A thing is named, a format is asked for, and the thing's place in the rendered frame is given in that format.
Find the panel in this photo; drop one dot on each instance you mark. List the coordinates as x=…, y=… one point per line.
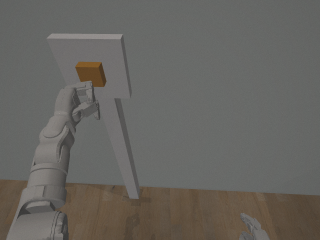
x=109, y=49

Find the robot right hand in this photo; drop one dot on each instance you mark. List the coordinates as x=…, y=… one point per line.
x=254, y=227

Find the robot left upper arm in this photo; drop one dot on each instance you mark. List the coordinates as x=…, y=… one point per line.
x=52, y=225

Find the left robot forearm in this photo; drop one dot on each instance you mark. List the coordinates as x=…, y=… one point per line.
x=45, y=189

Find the robot left hand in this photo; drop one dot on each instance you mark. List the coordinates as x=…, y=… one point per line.
x=68, y=104

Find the button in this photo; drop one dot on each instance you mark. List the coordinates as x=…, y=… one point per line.
x=91, y=71

